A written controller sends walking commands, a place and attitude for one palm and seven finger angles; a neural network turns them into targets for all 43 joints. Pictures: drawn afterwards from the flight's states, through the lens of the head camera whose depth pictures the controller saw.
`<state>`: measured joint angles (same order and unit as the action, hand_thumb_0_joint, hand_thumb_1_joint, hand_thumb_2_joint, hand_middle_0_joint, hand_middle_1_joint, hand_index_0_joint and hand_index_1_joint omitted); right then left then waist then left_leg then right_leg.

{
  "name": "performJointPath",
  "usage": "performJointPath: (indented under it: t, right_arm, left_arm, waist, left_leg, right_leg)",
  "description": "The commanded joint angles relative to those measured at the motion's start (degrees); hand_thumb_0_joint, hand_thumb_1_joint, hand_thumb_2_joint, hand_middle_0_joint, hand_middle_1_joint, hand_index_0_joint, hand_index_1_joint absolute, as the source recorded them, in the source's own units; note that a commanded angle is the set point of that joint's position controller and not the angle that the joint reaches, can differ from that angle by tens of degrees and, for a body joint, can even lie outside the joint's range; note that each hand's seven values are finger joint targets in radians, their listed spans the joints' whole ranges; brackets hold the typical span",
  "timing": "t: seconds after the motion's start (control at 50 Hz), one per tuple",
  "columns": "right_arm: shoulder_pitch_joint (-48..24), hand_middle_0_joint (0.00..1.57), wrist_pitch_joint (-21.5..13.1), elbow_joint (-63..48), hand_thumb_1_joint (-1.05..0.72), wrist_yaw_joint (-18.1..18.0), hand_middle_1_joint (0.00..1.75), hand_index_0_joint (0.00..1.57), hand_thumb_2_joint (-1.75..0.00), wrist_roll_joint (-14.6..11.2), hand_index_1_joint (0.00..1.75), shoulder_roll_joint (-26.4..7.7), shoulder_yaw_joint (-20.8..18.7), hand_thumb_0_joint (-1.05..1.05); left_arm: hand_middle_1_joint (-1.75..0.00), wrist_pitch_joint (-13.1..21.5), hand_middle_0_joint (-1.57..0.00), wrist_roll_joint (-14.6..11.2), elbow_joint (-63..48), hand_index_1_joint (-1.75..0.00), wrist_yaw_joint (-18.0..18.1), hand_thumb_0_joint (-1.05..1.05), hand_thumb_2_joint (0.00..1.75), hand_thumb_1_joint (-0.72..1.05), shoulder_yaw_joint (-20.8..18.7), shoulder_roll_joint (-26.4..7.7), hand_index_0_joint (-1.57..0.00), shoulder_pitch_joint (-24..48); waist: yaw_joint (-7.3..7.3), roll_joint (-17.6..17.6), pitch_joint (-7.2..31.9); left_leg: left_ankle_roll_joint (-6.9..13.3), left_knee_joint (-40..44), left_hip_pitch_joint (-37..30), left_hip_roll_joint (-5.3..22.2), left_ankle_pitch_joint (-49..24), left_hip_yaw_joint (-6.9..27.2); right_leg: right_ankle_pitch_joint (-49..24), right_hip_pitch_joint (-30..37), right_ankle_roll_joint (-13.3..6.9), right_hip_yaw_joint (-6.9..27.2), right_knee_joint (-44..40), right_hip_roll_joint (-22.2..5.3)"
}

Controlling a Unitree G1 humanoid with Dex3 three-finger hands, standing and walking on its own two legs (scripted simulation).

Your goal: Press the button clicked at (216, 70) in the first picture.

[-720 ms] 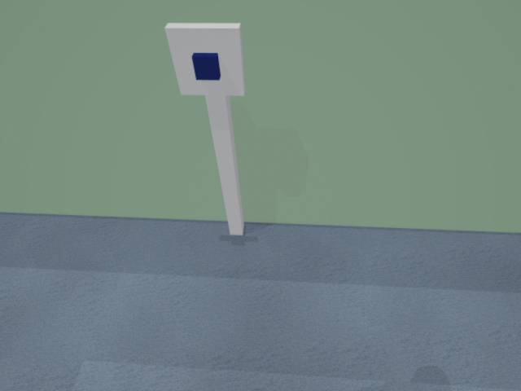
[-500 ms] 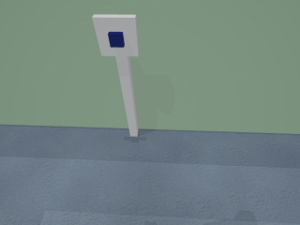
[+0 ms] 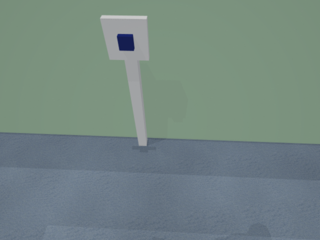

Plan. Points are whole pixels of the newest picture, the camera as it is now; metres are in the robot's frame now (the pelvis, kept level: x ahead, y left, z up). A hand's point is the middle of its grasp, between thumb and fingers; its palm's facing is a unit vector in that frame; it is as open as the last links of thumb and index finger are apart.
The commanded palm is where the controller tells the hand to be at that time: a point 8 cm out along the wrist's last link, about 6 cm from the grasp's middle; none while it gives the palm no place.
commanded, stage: look at it before walking up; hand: left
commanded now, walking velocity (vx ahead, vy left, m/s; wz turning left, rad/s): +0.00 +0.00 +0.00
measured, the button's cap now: (126, 42) +0.82 +0.19 +0.07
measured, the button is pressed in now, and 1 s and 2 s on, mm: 0 0 0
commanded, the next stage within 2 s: take the last steps up to it in 0.12 s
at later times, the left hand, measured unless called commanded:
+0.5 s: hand out of the picture +0.05 +0.21 -0.18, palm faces +0.02 -0.97 -0.23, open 7.4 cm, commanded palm none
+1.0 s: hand (120, 202) +0.26 +0.15 -0.20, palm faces +0.04 -0.97 -0.22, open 7.3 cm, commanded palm none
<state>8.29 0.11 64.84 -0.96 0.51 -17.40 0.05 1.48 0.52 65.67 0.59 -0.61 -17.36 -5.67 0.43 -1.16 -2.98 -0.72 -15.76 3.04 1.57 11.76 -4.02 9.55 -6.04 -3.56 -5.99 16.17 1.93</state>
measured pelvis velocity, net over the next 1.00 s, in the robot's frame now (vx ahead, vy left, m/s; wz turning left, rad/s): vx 0.17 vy -0.04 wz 0.03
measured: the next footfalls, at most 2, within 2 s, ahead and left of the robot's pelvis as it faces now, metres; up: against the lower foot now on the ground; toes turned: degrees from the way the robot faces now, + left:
right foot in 0.92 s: +0.27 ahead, -0.12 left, +0.00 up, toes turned -6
left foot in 1.34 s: +0.38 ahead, +0.08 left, +0.00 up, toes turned +6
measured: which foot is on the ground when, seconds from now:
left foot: down 0.00-0.92, up 0.94-1.00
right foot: down 0.00-0.60, up 0.62-0.90, down 0.92-1.00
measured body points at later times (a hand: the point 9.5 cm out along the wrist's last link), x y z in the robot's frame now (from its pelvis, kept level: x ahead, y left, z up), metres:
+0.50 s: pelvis +0.03 +0.01 -0.01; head +0.03 +0.01 +0.44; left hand +0.05 +0.27 -0.16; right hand +0.04 -0.24 -0.17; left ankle -0.04 +0.12 -0.75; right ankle -0.01 -0.07 -0.75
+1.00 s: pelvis +0.17 -0.04 -0.03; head +0.22 -0.04 +0.42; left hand +0.26 +0.21 -0.18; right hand +0.02 -0.23 -0.17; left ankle +0.03 +0.10 -0.67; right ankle +0.23 -0.12 -0.75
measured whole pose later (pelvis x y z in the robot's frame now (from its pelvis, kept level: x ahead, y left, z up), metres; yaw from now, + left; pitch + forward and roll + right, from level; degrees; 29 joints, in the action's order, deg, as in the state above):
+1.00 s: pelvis +0.17 -0.04 -0.03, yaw +2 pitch -2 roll +0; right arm 27.7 0.3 71.2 -1.8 0.5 -5.7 -1.5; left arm 2.7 0.2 58.9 0.3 -4.0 -11.2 -7.1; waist 2.6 -0.4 -7.4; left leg 0.0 -65.3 14.1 5.5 29.1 -1.7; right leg 15.9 -21.3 -4.8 -8.6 38.3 -0.4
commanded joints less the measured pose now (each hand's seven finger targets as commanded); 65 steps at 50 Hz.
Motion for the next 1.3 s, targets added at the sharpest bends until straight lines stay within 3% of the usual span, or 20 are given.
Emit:
performJointPath:
  t: [0.0, 0.22, 0.3, 0.38, 0.48, 0.52, 0.54, 0.56, 0.58, 0.6, 0.7, 0.78, 0.84, 0.86, 0.88, 0.9, 0.94, 1.0, 1.22, 1.28]
  right_arm:
    - [-0.27, 0.20, -0.93, -2.75, -0.90, -0.38, 0.30, 0.20, -0.90, 0.26, 0.30, -10.63, -2.07, 0.00]
    - [-1.11, 0.20, -1.08, -2.90, -0.90, -0.39, 0.30, 0.20, -0.90, 0.22, 0.30, -11.21, -2.05, 0.00]
    - [3.72, 0.20, 0.24, -0.57, -0.90, 0.17, 0.30, 0.20, -0.90, 0.91, 0.30, -2.62, -0.12, 0.00]
    - [4.77, 0.20, 0.38, -0.70, -0.90, 0.49, 0.30, 0.20, -0.90, 1.33, 0.30, -1.63, -0.40, 0.00]
    - [7.95, 0.20, -0.48, -0.83, -0.90, 0.23, 0.30, 0.20, -0.90, 1.05, 0.30, 0.61, -0.94, 0.00]
    - [13.21, 0.20, -1.26, 0.77, -0.90, -0.01, 0.30, 0.20, -0.90, 1.01, 0.30, 1.41, -1.16, 0.00]
    - [17.56, 0.20, -1.79, 2.35, -0.90, -0.32, 0.30, 0.20, -0.90, 1.35, 0.30, -0.01, -1.51, 0.00]
    - [23.77, 0.20, -2.08, 4.33, -0.90, -0.95, 0.30, 0.20, -0.90, 1.92, 0.30, -2.52, -2.45, 0.00]
    - [29.21, 0.20, -2.04, 6.07, -0.90, -1.75, 0.30, 0.20, -0.90, 2.10, 0.30, -1.39, -2.17, 0.00]
    - [32.07, 0.20, -2.18, 6.51, -0.90, -2.21, 0.30, 0.20, -0.90, 2.02, 0.30, 0.59, -1.56, 0.00]
    - [28.01, 0.20, -3.72, 4.41, -0.90, -2.80, 0.30, 0.20, -0.90, 1.92, 0.30, 2.70, -1.43, 0.00]
    - [26.20, 0.20, -3.99, 4.45, -0.90, -2.68, 0.30, 0.20, -0.90, 1.75, 0.30, 2.14, -1.52, 0.00]
    - [23.49, 0.20, -3.36, 4.22, -0.90, -2.41, 0.30, 0.20, -0.90, 1.12, 0.30, 0.39, -2.35, 0.00]
    - [22.45, 0.20, -3.26, 3.73, -0.90, -1.97, 0.30, 0.20, -0.90, 0.57, 0.30, 0.78, -2.60, 0.00]
    - [23.67, 0.20, -3.47, 2.72, -0.90, -1.36, 0.30, 0.20, -0.90, -0.38, 0.30, 4.64, -2.21, 0.00]
    - [22.50, 0.20, -3.12, 0.74, -0.90, -1.43, 0.30, 0.20, -0.90, -0.74, 0.30, 6.80, -2.14, 0.00]
    - [16.23, 0.20, -1.92, -0.41, -0.90, -0.67, 0.30, 0.20, -0.90, 0.03, 0.30, 7.56, -2.85, 0.00]
    - [18.97, 0.20, -0.10, 0.19, -0.90, 0.01, 0.30, 0.20, -0.90, 1.09, 0.30, 10.26, -2.49, 0.00]
    - [3.72, 0.20, -1.95, -6.69, -0.90, 0.73, 0.30, 0.20, -0.90, 0.30, 0.30, 7.62, -2.44, 0.00]
    - [8.39, 0.20, -3.00, -4.61, -0.90, -0.02, 0.30, 0.20, -0.90, 0.42, 0.30, 5.55, -2.54, 0.00]
  left_arm:
    - [-0.30, 1.07, -0.20, 0.14, -2.95, -0.30, 0.73, 0.00, 0.90, 0.90, -2.30, -11.89, -0.20, 1.83]
    - [-0.30, 1.13, -0.20, 0.13, -3.09, -0.30, 0.68, 0.00, 0.90, 0.90, -2.22, -12.34, -0.20, 1.88]
    - [-0.30, -0.37, -0.20, 0.14, -0.92, -0.30, 0.78, 0.00, 0.90, 0.90, -0.60, -4.80, -0.20, -2.84]
    - [-0.30, -0.87, -0.20, 0.46, -0.45, -0.30, 0.19, 0.00, 0.90, 0.90, -1.80, -6.37, -0.20, -6.36]
    - [-0.30, -0.32, -0.20, 0.33, -0.97, -0.30, 0.02, 0.00, 0.90, 0.90, -3.23, -5.62, -0.20, -9.83]
    - [-0.30, -0.05, -0.20, 0.33, -1.57, -0.30, -0.08, 0.00, 0.90, 0.90, -3.29, -3.33, -0.20, -8.89]
    - [-0.30, 0.08, -0.20, 0.17, -2.42, -0.30, -0.39, 0.00, 0.90, 0.90, -2.97, -0.91, -0.20, -7.63]
    - [-0.30, 0.42, -0.20, 0.14, -3.89, -0.30, -0.52, 0.00, 0.90, 0.90, -2.34, 1.54, -0.20, -4.96]
    - [-0.30, 0.75, -0.20, 0.33, -5.58, -0.30, -0.28, 0.00, 0.90, 0.90, -1.97, 1.64, -0.20, -0.69]
    - [-0.30, 0.77, -0.20, 0.36, -5.90, -0.30, -0.07, 0.00, 0.90, 0.90, -2.53, 1.17, -0.20, 0.19]
    - [-0.30, 0.00, -0.20, 0.20, -8.11, -0.30, -1.90, 0.00, 0.90, 0.90, -2.53, 5.36, -0.20, 2.03]
    - [-0.30, -0.74, -0.20, -0.04, -8.20, -0.30, -2.39, 0.00, 0.90, 0.90, -2.51, 5.96, -0.20, 0.15]
    - [-0.30, -0.44, -0.20, 0.06, -4.88, -0.30, -2.11, 0.00, 0.90, 0.90, -3.63, 4.03, -0.20, -11.70]
    - [-0.30, 0.14, -0.20, 0.33, -2.87, -0.30, -1.74, 0.00, 0.90, 0.90, -4.52, 1.56, -0.20, -19.02]
    - [-0.30, 0.79, -0.20, 0.85, -1.38, -0.30, -0.97, 0.00, 0.90, 0.90, -6.14, -4.30, -0.20, -25.92]
    - [-0.30, 0.62, -0.20, -0.14, -1.17, -0.30, -0.45, 0.00, 0.90, 0.90, -6.63, -6.78, -0.20, -26.28]
    - [-0.30, 0.04, -0.20, -0.43, -4.37, -0.30, 0.58, 0.00, 0.90, 0.90, -5.15, -2.26, -0.20, -13.89]
    - [-0.30, 1.20, -0.20, 0.64, -6.82, -0.30, 0.76, 0.00, 0.90, 0.90, -3.64, 2.21, -0.20, -7.36]
    - [-0.30, 2.98, -0.20, 0.43, -1.69, -0.30, 0.17, 0.00, 0.90, 0.90, -3.51, 1.66, -0.20, -16.31]
    - [-0.30, 2.77, -0.20, 0.01, -1.70, -0.30, 0.32, 0.00, 0.90, 0.90, -3.08, 2.78, -0.20, -15.08]
  waist:
    - [0.21, 0.73, 4.06]
    - [0.16, -0.01, 4.39]
    - [0.03, 1.34, 3.07]
    - [-0.84, 5.35, -3.03]
    - [-0.28, 5.58, -4.54]
    - [1.87, 0.80, -3.84]
    - [3.29, -7.92, -3.24]
    - [5.57, -16.37, -2.52]
    - [7.35, -16.01, -4.37]
    - [7.14, -12.15, -4.32]
    - [3.80, -7.43, -6.47]
    - [1.36, -8.82, -4.63]
    - [-4.38, -5.84, 0.37]
    - [-7.67, -2.44, 3.72]
    - [-10.01, 11.15, 8.27]
    - [-8.08, 18.31, 8.72]
    - [-3.74, 8.78, -5.64]
    - [1.69, 3.49, -3.61]
    - [-1.53, 5.94, 1.56]
    - [1.73, 3.57, 3.99]
  left_leg:
    - [1.78, 2.09, 0.47, 6.97, -8.71, 6.20]
    - [1.69, 2.26, -0.07, 7.17, -10.50, 6.30]
    - [1.00, 0.52, 2.04, 5.60, 2.01, 4.39]
    - [1.02, -5.19, 9.83, 2.87, 10.25, 1.58]
    - [0.77, -14.39, 13.68, 3.08, 10.50, -0.69]
    - [1.44, -7.92, 6.38, 4.79, 3.19, 0.84]
    - [3.73, -4.77, -0.88, 9.10, -5.17, 7.36]
    - [8.34, -2.34, -9.31, 17.34, -17.88, 18.81]
    - [10.81, -2.71, -15.80, 21.03, -40.76, 21.75]
    - [9.76, -5.96, -17.41, 20.78, -53.59, 17.98]
    - [6.69, -1.42, -8.56, 15.15, -36.60, 8.50]
    - [6.81, -0.24, 1.41, 13.70, -33.57, 3.53]
    - [5.80, -11.38, 4.55, 12.43, -35.96, 0.72]
    - [3.96, -21.48, 10.62, 9.56, -30.63, -0.92]
    - [1.60, -40.12, 22.27, 3.01, -7.81, -3.96]
    - [1.52, -59.35, 27.64, -0.71, 21.85, 0.12]
    - [1.74, -60.29, 30.57, 6.66, 17.05, 4.63]
    - [0.53, -49.82, 20.14, 8.06, 11.10, 3.46]
    - [-0.81, -19.61, 19.90, 2.69, 5.11, -1.55]
    - [0.74, -8.47, 3.24, 2.29, -9.04, -2.61]
  right_leg:
    - [-11.87, 1.95, 0.46, 9.38, -2.78, -10.23]
    - [-13.49, 2.33, 0.34, 9.15, -2.39, -10.38]
    - [6.50, 0.44, 1.20, 9.56, -3.07, -9.73]
    - [21.10, -1.53, -1.32, 13.83, -5.53, -11.76]
    - [19.82, -1.54, -6.42, 17.22, -4.31, -15.38]
    - [10.59, -5.78, -4.98, 11.27, 4.10, -11.95]
    - [4.58, -12.31, -2.29, 4.76, 15.18, -6.76]
    - [8.02, -23.09, 0.28, -1.63, 29.68, -1.85]
    - [21.83, -33.48, 0.88, 0.90, 39.70, -1.31]
    - [21.81, -36.26, 0.44, 4.35, 44.59, -3.16]
    - [11.42, -34.35, 0.82, 2.20, 41.58, -5.47]
    - [5.98, -18.40, -0.13, -2.29, 28.66, -2.87]
    - [1.45, -1.26, -1.64, -4.01, 21.14, 0.13]
    - [0.74, 10.29, -2.82, -1.26, 17.42, -1.36]
    - [8.80, 19.98, -8.13, 19.00, 9.72, -15.41]
    - [11.84, 14.69, -11.90, 38.59, -2.12, -27.73]
    - [26.62, -6.52, -10.74, 32.27, -7.37, -24.95]
    - [14.23, -19.02, -7.75, 16.88, -7.56, -19.64]
    - [-26.47, 3.24, -6.70, 12.35, 1.03, -16.11]
    - [-31.97, -2.36, -1.85, 6.92, 11.02, -11.63]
